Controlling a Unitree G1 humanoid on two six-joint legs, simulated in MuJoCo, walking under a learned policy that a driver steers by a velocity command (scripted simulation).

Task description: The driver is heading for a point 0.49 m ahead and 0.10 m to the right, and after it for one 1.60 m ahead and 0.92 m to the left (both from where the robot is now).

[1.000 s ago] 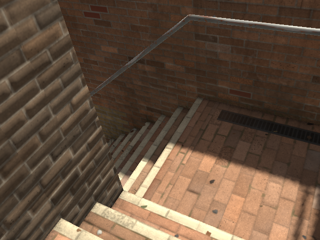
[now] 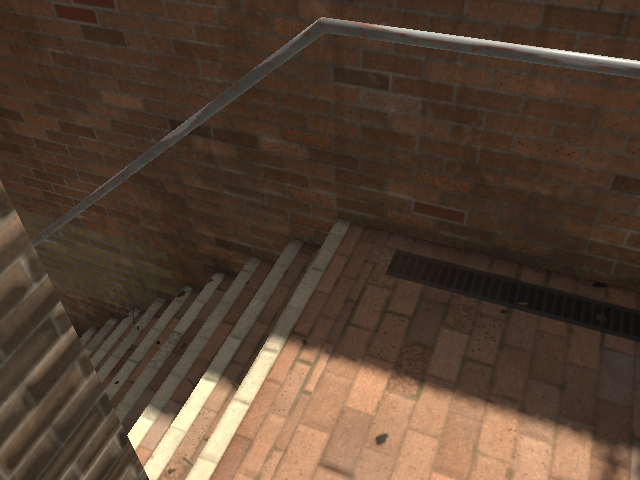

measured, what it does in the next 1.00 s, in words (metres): goes down: left foot 0.20 m lower, then right foot 0.20 m lower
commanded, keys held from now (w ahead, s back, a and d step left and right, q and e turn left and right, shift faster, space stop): w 0.32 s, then w+e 0.18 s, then w+q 0.50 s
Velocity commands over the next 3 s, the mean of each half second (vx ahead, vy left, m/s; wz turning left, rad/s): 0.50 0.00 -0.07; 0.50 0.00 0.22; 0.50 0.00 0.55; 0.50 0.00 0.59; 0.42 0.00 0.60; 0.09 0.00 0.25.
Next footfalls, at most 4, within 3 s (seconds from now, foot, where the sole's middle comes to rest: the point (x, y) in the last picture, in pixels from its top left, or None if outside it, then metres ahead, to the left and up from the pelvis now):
0.10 left None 0.19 0.09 -0.89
0.58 right None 0.39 -0.07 -1.09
1.10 left None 0.79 0.09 -1.29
1.50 right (368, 412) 1.08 -0.02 -1.29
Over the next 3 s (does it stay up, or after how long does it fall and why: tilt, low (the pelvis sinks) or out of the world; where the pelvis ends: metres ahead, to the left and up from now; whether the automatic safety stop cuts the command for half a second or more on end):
stays up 1.32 0.39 -0.72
